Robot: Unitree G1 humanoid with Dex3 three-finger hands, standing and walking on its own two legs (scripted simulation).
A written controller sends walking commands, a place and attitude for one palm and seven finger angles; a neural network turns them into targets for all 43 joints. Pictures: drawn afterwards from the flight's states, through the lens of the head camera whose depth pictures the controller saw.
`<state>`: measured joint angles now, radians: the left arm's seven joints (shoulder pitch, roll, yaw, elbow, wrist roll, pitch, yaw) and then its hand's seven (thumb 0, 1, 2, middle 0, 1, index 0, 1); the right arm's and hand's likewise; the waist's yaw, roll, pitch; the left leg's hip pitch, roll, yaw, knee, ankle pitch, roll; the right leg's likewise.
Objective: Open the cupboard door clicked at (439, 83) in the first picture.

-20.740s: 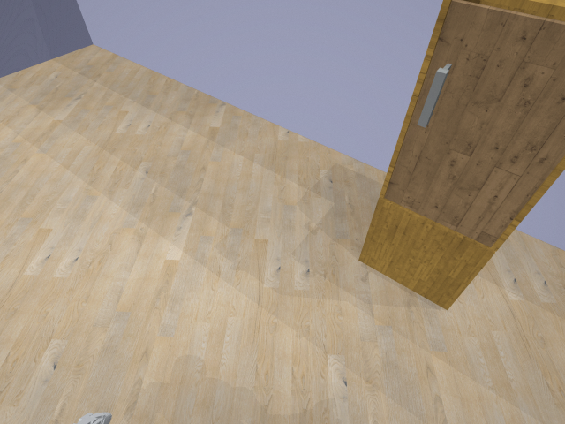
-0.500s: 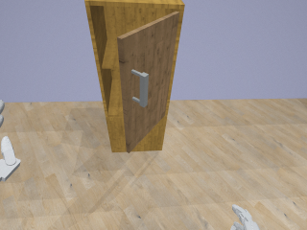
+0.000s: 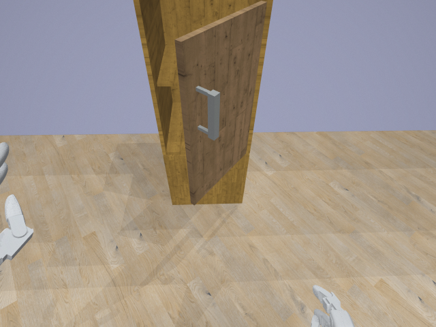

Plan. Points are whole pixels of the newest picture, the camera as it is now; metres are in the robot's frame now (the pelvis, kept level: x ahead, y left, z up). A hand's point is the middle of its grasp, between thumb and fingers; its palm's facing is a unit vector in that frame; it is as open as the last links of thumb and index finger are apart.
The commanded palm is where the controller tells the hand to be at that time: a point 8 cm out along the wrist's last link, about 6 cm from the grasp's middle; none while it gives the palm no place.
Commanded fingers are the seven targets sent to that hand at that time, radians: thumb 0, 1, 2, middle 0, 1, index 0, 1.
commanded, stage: let the arm hang, fingers relaxed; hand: left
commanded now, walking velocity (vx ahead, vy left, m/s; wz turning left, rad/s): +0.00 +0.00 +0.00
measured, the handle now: (207, 113) +0.61 +0.05 +0.06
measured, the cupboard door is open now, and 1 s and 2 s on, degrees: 50 50 50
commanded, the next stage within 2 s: look to check the result in 1.16 s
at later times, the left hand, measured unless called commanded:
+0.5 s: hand out of the picture +0.02 +0.19 -0.17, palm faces +0.06 -0.98 -0.19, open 6.9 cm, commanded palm none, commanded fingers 0.00 0.90 0.90 -0.20 -0.30 -0.20 -0.30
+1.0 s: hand out of the picture -0.03 +0.17 -0.17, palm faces +0.05 -0.99 -0.15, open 7.3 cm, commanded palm none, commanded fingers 0.00 0.90 0.90 -0.20 -0.30 -0.20 -0.30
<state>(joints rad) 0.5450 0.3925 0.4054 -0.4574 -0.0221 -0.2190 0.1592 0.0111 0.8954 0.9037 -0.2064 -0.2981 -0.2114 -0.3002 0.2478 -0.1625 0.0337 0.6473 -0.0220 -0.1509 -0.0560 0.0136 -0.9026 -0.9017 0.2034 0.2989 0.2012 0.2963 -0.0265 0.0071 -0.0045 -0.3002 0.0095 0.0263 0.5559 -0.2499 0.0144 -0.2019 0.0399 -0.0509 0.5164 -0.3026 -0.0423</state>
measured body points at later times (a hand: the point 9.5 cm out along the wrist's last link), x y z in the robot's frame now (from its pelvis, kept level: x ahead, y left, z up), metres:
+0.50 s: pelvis +0.01 +0.01 +0.01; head +0.03 +0.03 +0.46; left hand +0.02 +0.25 -0.16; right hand +0.04 -0.23 -0.14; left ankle +0.02 +0.11 -0.73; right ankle -0.02 -0.09 -0.73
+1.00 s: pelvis +0.00 +0.02 +0.01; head -0.01 +0.01 +0.46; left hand -0.03 +0.22 -0.15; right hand -0.03 -0.18 -0.16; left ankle +0.02 +0.11 -0.73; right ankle -0.02 -0.09 -0.73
